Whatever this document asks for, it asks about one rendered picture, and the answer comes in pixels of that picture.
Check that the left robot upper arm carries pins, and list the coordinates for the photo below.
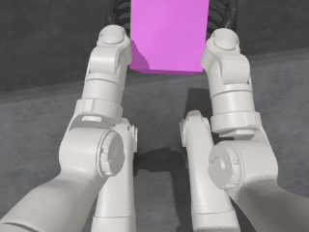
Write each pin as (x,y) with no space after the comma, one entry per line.
(88,157)

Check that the right robot hand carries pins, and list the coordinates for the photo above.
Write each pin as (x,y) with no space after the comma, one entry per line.
(229,15)

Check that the carton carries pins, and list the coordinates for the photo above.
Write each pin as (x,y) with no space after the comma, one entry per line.
(168,36)

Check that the robot right forearm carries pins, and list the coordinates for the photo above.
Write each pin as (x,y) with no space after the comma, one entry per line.
(231,93)

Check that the robot left thigh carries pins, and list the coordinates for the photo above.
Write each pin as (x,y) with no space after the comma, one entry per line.
(115,210)

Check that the robot right shin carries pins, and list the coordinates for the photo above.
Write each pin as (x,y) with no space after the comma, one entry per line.
(196,113)

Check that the left robot hand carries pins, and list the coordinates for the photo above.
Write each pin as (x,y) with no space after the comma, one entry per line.
(112,14)

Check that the robot left forearm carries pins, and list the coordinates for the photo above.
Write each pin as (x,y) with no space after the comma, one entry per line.
(100,104)

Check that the right robot upper arm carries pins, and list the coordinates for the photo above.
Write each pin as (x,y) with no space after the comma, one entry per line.
(247,170)

